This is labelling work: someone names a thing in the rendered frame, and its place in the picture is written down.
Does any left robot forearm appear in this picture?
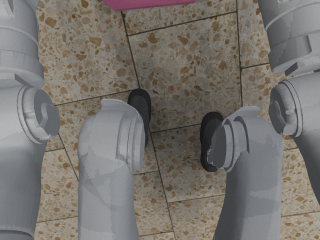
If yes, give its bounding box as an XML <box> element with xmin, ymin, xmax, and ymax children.
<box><xmin>0</xmin><ymin>0</ymin><xmax>45</xmax><ymax>89</ymax></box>

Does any robot left thigh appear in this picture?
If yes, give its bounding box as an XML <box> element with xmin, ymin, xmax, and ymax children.
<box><xmin>78</xmin><ymin>110</ymin><xmax>146</xmax><ymax>240</ymax></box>

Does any left robot upper arm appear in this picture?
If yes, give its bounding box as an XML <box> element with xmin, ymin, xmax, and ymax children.
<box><xmin>0</xmin><ymin>85</ymin><xmax>61</xmax><ymax>240</ymax></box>

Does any robot left foot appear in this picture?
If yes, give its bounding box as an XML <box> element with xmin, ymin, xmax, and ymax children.
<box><xmin>127</xmin><ymin>88</ymin><xmax>151</xmax><ymax>149</ymax></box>

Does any right robot forearm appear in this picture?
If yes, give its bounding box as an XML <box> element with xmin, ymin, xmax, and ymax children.
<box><xmin>258</xmin><ymin>0</ymin><xmax>320</xmax><ymax>77</ymax></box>

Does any right robot upper arm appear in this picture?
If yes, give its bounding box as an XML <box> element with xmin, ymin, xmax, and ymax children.
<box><xmin>268</xmin><ymin>71</ymin><xmax>320</xmax><ymax>206</ymax></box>

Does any carton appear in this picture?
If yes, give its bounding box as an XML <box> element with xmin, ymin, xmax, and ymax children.
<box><xmin>102</xmin><ymin>0</ymin><xmax>197</xmax><ymax>11</ymax></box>

